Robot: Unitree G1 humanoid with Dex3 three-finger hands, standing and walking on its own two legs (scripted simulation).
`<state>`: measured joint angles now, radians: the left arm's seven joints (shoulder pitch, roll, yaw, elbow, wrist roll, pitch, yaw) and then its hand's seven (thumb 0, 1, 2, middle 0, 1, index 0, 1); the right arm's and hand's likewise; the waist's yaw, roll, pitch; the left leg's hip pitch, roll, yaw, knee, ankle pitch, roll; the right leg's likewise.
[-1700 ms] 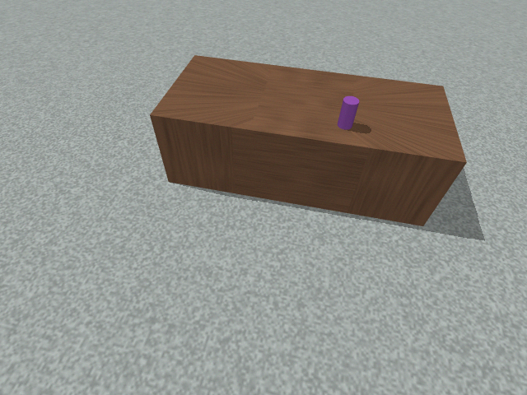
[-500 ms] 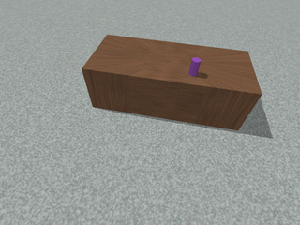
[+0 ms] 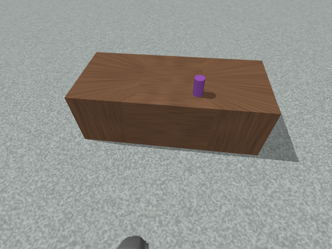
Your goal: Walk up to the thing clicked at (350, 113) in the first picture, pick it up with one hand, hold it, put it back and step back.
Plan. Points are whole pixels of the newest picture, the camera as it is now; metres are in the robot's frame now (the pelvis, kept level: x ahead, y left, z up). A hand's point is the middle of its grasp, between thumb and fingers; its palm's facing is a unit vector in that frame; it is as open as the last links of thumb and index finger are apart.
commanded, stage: walk up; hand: right
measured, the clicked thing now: (198, 86) +1.06 -0.13 -0.29
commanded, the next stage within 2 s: none
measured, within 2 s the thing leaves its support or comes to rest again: neither
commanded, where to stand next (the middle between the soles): +0.64 +0.07 m, yaw -4 degrees
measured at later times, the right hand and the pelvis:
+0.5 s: hand (252, 222) +0.24 -0.22 -0.14, palm faces +0.04 +0.94 -0.35, open 7.3 cm; pelvis +0.23 +0.05 -0.01, yaw -4 degrees
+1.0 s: hand (237, 148) +0.50 -0.22 -0.14, palm faces -0.05 +0.93 -0.36, open 7.3 cm; pelvis +0.42 +0.06 -0.01, yaw -3 degrees
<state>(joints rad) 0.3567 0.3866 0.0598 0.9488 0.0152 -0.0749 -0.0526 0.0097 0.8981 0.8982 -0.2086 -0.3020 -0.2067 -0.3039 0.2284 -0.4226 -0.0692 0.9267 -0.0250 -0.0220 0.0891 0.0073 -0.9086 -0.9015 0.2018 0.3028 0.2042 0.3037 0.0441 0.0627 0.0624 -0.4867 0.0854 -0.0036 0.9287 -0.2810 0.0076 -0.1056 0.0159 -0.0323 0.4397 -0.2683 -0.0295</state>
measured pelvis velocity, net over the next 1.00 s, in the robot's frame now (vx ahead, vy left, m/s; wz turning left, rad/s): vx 0.42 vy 0.06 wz -0.04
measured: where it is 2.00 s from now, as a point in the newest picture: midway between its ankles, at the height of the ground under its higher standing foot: (158, 189)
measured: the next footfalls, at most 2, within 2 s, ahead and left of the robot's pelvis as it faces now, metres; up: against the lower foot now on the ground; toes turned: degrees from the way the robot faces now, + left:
left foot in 0.16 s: +0.23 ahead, +0.18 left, +0.00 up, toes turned +5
right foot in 0.58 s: +0.42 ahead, -0.09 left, +0.00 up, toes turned -7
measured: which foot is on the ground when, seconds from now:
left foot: up 0.00-0.14, down 0.16-0.60, up 0.62-1.00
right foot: down 0.00-0.20, up 0.22-0.56, down 0.58-1.00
